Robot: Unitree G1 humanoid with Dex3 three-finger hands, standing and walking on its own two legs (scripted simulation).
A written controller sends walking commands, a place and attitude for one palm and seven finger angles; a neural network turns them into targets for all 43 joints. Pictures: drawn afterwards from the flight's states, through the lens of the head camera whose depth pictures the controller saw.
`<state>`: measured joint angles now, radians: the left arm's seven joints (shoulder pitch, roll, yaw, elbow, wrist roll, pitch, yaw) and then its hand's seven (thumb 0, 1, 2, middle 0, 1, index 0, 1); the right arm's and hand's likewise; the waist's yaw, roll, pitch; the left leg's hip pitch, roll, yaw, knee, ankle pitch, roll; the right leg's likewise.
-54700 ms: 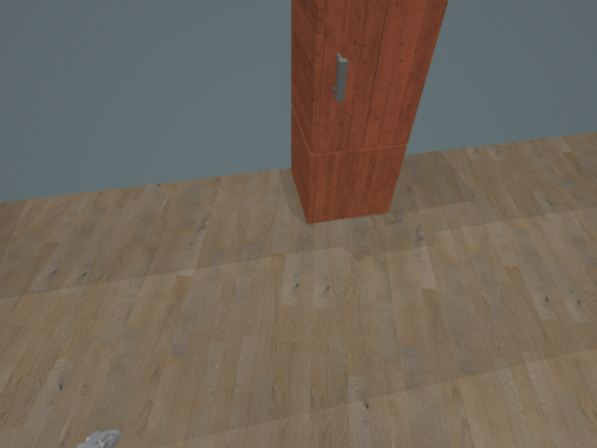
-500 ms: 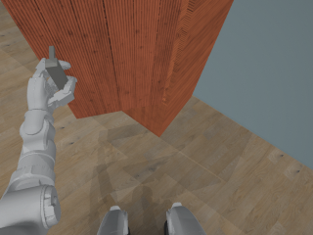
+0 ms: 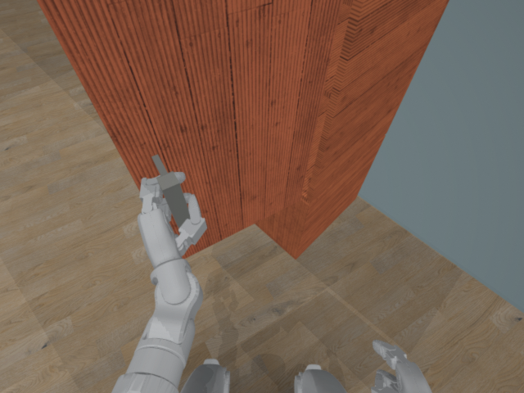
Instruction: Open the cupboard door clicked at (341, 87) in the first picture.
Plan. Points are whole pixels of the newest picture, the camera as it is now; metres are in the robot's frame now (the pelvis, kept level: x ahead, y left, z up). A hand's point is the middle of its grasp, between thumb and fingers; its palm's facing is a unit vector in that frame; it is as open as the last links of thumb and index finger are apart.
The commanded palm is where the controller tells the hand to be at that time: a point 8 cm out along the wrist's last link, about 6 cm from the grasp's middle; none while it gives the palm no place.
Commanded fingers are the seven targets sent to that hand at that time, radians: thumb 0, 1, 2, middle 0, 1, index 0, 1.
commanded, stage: pull the door open along its arc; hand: left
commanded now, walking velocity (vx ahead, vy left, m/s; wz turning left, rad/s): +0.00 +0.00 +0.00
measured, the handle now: (171, 193) +0.41 +0.16 +0.04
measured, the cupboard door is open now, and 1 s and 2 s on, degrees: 75 91 94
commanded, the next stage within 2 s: open thumb and fingers to let go in 0.26 s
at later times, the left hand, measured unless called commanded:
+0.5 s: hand (237, 252) +0.31 +0.05 +0.04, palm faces +0.37 -0.93 -0.03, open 6.5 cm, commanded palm +0.27 +0.09 +0.04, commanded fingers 0.00 0.34 0.66 -0.36 -1.29 -0.36 -1.29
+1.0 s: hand (235, 251) +0.32 +0.05 +0.04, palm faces +0.35 -0.94 -0.02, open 13.9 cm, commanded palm +0.27 +0.09 +0.04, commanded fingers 0.00 -0.50 0.30 -0.21 -0.65 -0.21 -0.65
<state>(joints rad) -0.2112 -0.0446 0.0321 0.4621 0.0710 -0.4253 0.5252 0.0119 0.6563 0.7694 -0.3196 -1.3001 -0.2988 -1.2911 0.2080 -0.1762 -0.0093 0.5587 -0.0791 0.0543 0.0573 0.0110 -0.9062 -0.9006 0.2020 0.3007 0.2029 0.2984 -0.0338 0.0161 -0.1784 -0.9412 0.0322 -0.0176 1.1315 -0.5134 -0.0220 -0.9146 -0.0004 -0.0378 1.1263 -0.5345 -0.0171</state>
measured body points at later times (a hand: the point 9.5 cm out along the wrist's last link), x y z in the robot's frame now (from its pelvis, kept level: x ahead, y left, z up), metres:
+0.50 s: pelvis +0.00 -0.02 +0.00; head +0.06 -0.03 +0.45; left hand +0.29 +0.10 +0.04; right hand +0.18 -0.23 -0.11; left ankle +0.01 +0.13 -0.65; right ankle +0.00 -0.11 -0.65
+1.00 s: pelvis -0.01 -0.01 +0.00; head +0.06 -0.02 +0.45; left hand +0.29 +0.10 +0.04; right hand +0.16 -0.23 -0.11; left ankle +0.01 +0.13 -0.65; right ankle +0.00 -0.11 -0.65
